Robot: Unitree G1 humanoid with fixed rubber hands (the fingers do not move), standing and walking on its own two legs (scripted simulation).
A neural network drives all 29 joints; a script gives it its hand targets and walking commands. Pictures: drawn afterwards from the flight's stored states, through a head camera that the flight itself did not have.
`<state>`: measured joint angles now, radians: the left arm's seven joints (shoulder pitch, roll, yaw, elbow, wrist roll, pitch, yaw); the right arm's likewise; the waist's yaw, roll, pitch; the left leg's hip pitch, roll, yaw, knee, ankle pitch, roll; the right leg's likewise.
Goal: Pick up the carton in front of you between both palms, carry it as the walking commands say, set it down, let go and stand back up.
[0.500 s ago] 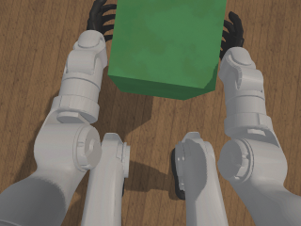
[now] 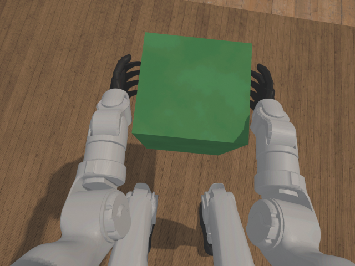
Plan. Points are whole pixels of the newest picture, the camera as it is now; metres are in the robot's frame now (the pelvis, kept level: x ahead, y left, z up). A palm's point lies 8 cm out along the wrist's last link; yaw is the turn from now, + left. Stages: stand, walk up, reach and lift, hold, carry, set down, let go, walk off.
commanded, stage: reach and lift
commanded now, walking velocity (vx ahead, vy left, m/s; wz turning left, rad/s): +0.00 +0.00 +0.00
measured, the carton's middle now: (189, 106) +0.48 -0.02 -0.12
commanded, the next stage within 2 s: none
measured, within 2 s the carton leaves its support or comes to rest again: neither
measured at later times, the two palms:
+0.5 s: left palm (82, 82) +0.43 +0.14 +0.11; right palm (307, 92) +0.42 -0.16 +0.11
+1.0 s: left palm out of the picture +0.37 +0.15 +0.25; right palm out of the picture +0.38 -0.15 +0.25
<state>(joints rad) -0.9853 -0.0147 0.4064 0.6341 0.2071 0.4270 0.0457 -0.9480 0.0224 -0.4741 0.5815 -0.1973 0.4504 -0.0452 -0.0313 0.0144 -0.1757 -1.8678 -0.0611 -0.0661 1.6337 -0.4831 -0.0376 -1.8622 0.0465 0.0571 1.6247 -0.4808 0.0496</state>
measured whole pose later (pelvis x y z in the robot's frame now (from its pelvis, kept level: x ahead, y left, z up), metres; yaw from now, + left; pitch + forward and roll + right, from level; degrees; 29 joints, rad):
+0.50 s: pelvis +0.05 +0.00 +0.14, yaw +0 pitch +26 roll +0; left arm -0.58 -0.12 0.37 0.59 0.22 0.37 0.05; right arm -0.57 0.10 -0.40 0.58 -0.21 0.39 -0.03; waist -0.02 0.01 -0.20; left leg -1.16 -0.04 -0.07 1.14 -0.43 -0.02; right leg -1.16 0.03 0.07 1.13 -0.42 0.03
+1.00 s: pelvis +0.08 +0.00 +0.24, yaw +0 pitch +1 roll +0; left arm -0.26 -0.15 0.25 0.38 0.23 0.55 0.01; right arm -0.26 0.15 -0.27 0.38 -0.24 0.57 -0.02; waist 0.00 0.00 -0.07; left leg -0.29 -0.02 -0.08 0.53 -0.26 -0.01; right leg -0.29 0.01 0.07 0.53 -0.25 0.01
